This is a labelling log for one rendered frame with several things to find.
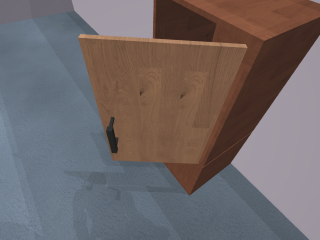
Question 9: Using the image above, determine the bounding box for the handle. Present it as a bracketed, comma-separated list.
[106, 117, 119, 153]

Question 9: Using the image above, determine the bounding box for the cupboard door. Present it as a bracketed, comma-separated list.
[78, 34, 248, 164]

